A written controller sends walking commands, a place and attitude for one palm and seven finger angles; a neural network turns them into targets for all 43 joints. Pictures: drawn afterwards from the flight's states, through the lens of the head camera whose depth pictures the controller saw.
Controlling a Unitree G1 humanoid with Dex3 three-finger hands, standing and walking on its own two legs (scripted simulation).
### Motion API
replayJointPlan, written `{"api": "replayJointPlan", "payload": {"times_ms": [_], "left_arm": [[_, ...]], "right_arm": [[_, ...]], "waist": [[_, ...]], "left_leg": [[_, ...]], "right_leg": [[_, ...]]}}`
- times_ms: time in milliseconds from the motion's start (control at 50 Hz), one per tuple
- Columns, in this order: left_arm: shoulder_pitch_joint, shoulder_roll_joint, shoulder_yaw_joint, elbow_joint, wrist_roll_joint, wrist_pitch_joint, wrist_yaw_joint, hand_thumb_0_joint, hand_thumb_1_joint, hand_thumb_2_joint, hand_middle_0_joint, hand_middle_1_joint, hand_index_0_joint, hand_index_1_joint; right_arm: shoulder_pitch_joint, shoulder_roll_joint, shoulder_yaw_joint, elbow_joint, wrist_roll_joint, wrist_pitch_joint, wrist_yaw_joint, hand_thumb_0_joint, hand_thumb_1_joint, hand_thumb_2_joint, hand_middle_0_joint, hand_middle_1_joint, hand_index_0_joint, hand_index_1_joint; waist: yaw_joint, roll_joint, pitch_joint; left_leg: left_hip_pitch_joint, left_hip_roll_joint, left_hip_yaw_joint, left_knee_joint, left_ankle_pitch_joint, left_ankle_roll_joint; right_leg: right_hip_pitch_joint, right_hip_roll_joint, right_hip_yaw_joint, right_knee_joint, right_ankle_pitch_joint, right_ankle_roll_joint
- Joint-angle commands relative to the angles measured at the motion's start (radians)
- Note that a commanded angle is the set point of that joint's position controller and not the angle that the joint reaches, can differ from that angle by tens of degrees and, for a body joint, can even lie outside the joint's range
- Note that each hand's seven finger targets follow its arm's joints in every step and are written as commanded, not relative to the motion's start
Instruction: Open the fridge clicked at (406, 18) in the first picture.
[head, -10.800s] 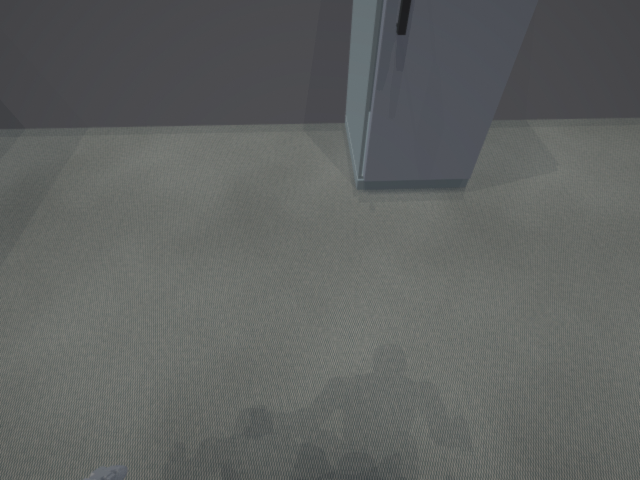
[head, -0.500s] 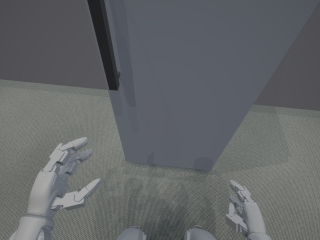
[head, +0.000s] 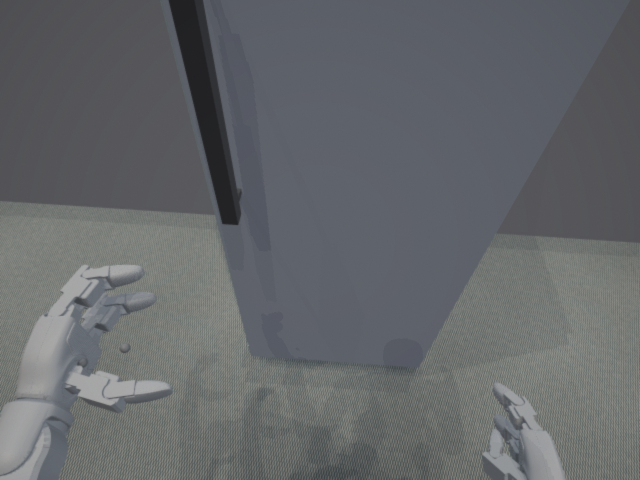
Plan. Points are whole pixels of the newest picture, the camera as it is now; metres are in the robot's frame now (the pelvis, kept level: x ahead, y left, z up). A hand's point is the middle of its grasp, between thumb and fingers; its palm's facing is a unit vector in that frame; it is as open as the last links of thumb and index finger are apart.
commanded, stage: raise the hand to about handle height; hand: left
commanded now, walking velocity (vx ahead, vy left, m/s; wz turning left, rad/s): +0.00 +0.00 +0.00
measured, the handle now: (215, 110) +0.51 +0.18 +0.20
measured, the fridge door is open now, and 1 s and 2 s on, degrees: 0 0 0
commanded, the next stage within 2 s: move the hooked fingers beside the handle in 0.96 s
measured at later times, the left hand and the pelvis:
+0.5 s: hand (81, 271) +0.28 +0.27 +0.15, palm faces +0.09 -0.99 -0.06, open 14.0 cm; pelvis +0.00 -0.01 +0.02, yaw +0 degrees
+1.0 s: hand (106, 282) +0.27 +0.24 +0.15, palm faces +0.09 -1.00 -0.04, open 14.0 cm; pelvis -0.01 -0.03 +0.02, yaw +0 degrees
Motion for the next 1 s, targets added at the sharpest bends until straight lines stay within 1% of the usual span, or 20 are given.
{"api": "replayJointPlan", "payload": {"times_ms": [0,100,160,200,260,300,360,380,440,500,560,620,660,680,720,760,780,800,860,980], "left_arm": [[-0.18,0.191,0.12,-0.159,-0.031,-0.021,-0.033,0.0,-0.453,0.32,-0.297,-1.17,-0.297,-1.17],[-0.312,0.244,0.151,-0.13,-0.034,0.033,-0.07,0.0,-0.5,0.3,-0.3,-1.2,-0.3,-1.2],[-0.361,0.266,0.173,-0.092,-0.037,0.049,-0.082,0.0,-0.5,0.3,-0.3,-1.2,-0.3,-1.2],[-0.404,0.285,0.187,-0.078,-0.04,0.06,-0.095,0.0,-0.5,0.3,-0.3,-1.2,-0.3,-1.2],[-0.445,0.302,0.201,-0.033,-0.04,0.079,-0.108,0.0,-0.5,0.3,-0.3,-1.2,-0.3,-1.2],[-0.495,0.329,0.212,-0.035,-0.04,0.089,-0.118,0.0,-0.5,0.3,-0.3,-1.2,-0.3,-1.2],[-0.519,0.348,0.234,0.025,-0.041,0.11,-0.126,0.0,-0.5,0.3,-0.3,-1.2,-0.3,-1.2],[-0.533,0.362,0.243,0.037,-0.045,0.115,-0.133,0.0,-0.5,0.3,-0.3,-1.2,-0.3,-1.2],[-0.604,0.392,0.256,0.065,-0.037,0.128,-0.142,0.0,-0.5,0.3,-0.3,-1.2,-0.3,-1.2],[-0.533,0.341,0.227,0.125,-0.046,0.142,-0.161,0.0,-0.5,0.3,-0.3,-1.2,-0.3,-1.2],[-0.539,0.353,0.232,0.084,-0.041,0.14,-0.159,0.0,-0.5,0.3,-0.3,-1.2,-0.3,-1.2],[-0.546,0.379,0.26,0.054,-0.036,0.127,-0.141,0.0,-0.5,0.3,-0.3,-1.2,-0.3,-1.2],[-0.552,0.385,0.275,0.033,-0.036,0.11,-0.124,0.0,-0.5,0.3,-0.3,-1.2,-0.3,-1.2],[-0.555,0.4,0.284,0.021,-0.035,0.102,-0.118,0.0,-0.5,0.3,-0.3,-1.2,-0.3,-1.2],[-0.57,0.383,0.273,0.021,-0.033,0.093,-0.115,0.0,-0.5,0.3,-0.3,-1.2,-0.3,-1.2],[-0.573,0.359,0.249,0.064,-0.03,0.098,-0.116,0.0,-0.5,0.3,-0.3,-1.2,-0.3,-1.2],[-0.571,0.36,0.245,0.078,-0.032,0.103,-0.122,0.0,-0.5,0.3,-0.3,-1.2,-0.3,-1.2],[-0.581,0.354,0.234,0.083,-0.029,0.106,-0.128,0.0,-0.5,0.3,-0.3,-1.2,-0.3,-1.2],[-0.593,0.364,0.233,0.066,-0.024,0.108,-0.133,0.0,-0.5,0.3,-0.3,-1.2,-0.3,-1.2],[-0.561,0.373,0.253,0.063,-0.038,0.099,-0.131,0.0,-0.5,0.3,-0.3,-1.2,-0.3,-1.2]], "right_arm": [[-0.047,-0.126,-0.03,-0.136,0.007,-0.044,-0.009,0.0,-0.9,-0.9,0.2,0.3,0.2,0.3],[-0.064,-0.126,-0.018,-0.136,0.01,-0.038,-0.022,0.0,-0.9,-0.9,0.2,0.3,0.2,0.3],[-0.069,-0.126,-0.013,-0.129,0.008,-0.039,-0.027,0.0,-0.9,-0.9,0.2,0.3,0.2,0.3],[-0.073,-0.124,-0.007,-0.123,0.009,-0.036,-0.028,0.0,-0.9,-0.9,0.2,0.3,0.2,0.3],[-0.076,-0.125,-0.005,-0.117,0.01,-0.036,-0.033,0.0,-0.9,-0.9,0.2,0.3,0.2,0.3],[-0.082,-0.124,-0.003,-0.115,0.012,-0.035,-0.035,0.0,-0.9,-0.9,0.2,0.3,0.2,0.3],[-0.079,-0.126,-0.003,-0.109,0.014,-0.034,-0.042,0.0,-0.9,-0.9,0.2,0.3,0.2,0.3],[-0.08,-0.13,-0.001,-0.108,0.012,-0.033,-0.041,0.0,-0.9,-0.9,0.2,0.3,0.2,0.3],[-0.083,-0.131,0.0,-0.107,0.017,-0.029,-0.047,0.0,-0.9,-0.9,0.2,0.3,0.2,0.3],[-0.078,-0.131,-0.003,-0.112,0.018,-0.028,-0.039,0.0,-0.9,-0.9,0.2,0.3,0.2,0.3],[-0.083,-0.135,-0.009,-0.12,0.018,-0.028,-0.034,0.0,-0.9,-0.9,0.2,0.3,0.2,0.3],[-0.083,-0.131,-0.011,-0.125,0.016,-0.028,-0.032,0.0,-0.9,-0.9,0.2,0.3,0.2,0.3],[-0.082,-0.127,-0.012,-0.123,0.014,-0.031,-0.034,0.0,-0.9,-0.9,0.2,0.3,0.2,0.3],[-0.079,-0.128,-0.012,-0.119,0.01,-0.031,-0.034,0.0,-0.9,-0.9,0.2,0.3,0.2,0.3],[-0.083,-0.125,-0.012,-0.117,0.013,-0.033,-0.038,0.0,-0.9,-0.9,0.2,0.3,0.2,0.3],[-0.083,-0.125,-0.01,-0.108,0.017,-0.034,-0.044,0.0,-0.9,-0.9,0.2,0.3,0.2,0.3],[-0.08,-0.129,-0.01,-0.107,0.016,-0.031,-0.045,0.0,-0.9,-0.9,0.2,0.3,0.2,0.3],[-0.086,-0.13,-0.01,-0.107,0.02,-0.031,-0.047,0.0,-0.9,-0.9,0.2,0.3,0.2,0.3],[-0.09,-0.127,-0.009,-0.113,0.02,-0.035,-0.052,0.0,-0.9,-0.9,0.2,0.3,0.2,0.3],[-0.087,-0.126,-0.008,-0.113,0.017,-0.037,-0.048,0.0,-0.9,-0.9,0.2,0.3,0.2,0.3]], "waist": [[0.009,0.07,-0.134],[0.013,0.091,-0.142],[0.016,0.052,-0.138],[0.019,0.083,-0.144],[0.019,0.063,-0.135],[0.022,0.094,-0.142],[0.02,0.045,-0.127],[0.027,0.053,-0.127],[0.022,0.064,-0.122],[0.026,0.011,-0.119],[0.032,0.052,-0.13],[0.037,0.04,-0.145],[0.038,0.062,-0.152],[0.04,0.044,-0.146],[0.032,0.066,-0.148],[0.024,0.068,-0.104],[0.023,0.03,-0.089],[0.018,0.037,-0.086],[0.019,0.066,-0.11],[0.029,0.037,-0.127]], "left_leg": [[0.031,0.009,-0.05,-0.191,0.415,-0.05],[0.076,0.007,-0.05,-0.225,0.404,-0.042],[0.089,0.009,-0.058,-0.244,0.412,-0.04],[0.116,0.009,-0.056,-0.254,0.444,-0.042],[0.123,0.01,-0.057,-0.271,0.425,-0.038],[0.148,0.008,-0.054,-0.283,0.438,-0.036],[0.149,0.01,-0.055,-0.3,0.42,-0.032],[0.148,0.008,-0.053,-0.302,0.428,-0.03],[0.157,0.006,-0.052,-0.324,0.387,-0.027],[0.152,0.005,-0.04,-0.322,0.397,-0.019],[0.151,0.001,-0.034,-0.32,0.395,-0.02],[0.152,0.001,-0.03,-0.325,0.389,-0.018],[0.16,-0.001,-0.025,-0.325,0.395,-0.017],[0.159,0.003,-0.023,-0.323,0.406,-0.015],[0.162,-0.001,-0.016,-0.328,0.387,-0.013],[0.146,-0.002,-0.013,-0.332,0.344,-0.013],[0.139,0.002,-0.013,-0.33,0.333,-0.01],[0.133,0.0,-0.01,-0.333,0.315,-0.009],[0.144,-0.003,-0.013,-0.33,0.3,-0.008],[0.139,-0.001,-0.012,-0.321,0.338,-0.008]], "right_leg": [[0.209,0.032,0.021,-0.089,0.248,-0.026],[0.251,0.032,0.028,-0.128,0.25,-0.027],[0.271,0.033,0.026,-0.145,0.259,-0.026],[0.293,0.033,0.029,-0.155,0.287,-0.03],[0.299,0.031,0.028,-0.174,0.274,-0.026],[0.319,0.03,0.034,-0.187,0.285,-0.03],[0.322,0.029,0.031,-0.206,0.273,-0.026],[0.344,0.03,0.038,-0.214,0.284,-0.029],[0.339,0.026,0.041,-0.233,0.247,-0.026],[0.354,0.025,0.046,-0.237,0.271,-0.025],[0.354,0.021,0.05,-0.235,0.271,-0.024],[0.372,0.023,0.055,-0.237,0.263,-0.025],[0.378,0.021,0.06,-0.24,0.274,-0.024],[0.392,0.023,0.061,-0.24,0.287,-0.025],[0.39,0.02,0.068,-0.246,0.281,-0.022],[0.364,0.019,0.073,-0.26,0.237,-0.02],[0.367,0.019,0.077,-0.266,0.222,-0.019],[0.363,0.017,0.083,-0.271,0.202,-0.016],[0.364,0.014,0.089,-0.274,0.177,-0.015],[0.397,0.018,0.091,-0.264,0.226,-0.014]]}}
